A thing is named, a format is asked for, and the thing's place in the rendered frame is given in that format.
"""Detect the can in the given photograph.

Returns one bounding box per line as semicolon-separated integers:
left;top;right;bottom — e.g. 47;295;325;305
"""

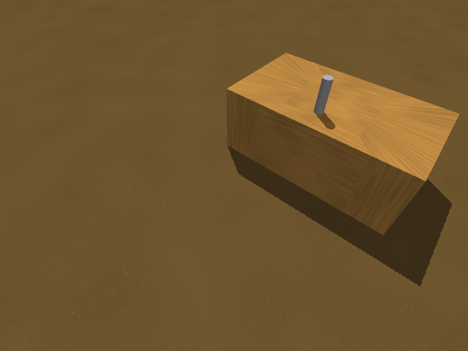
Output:
314;75;333;115

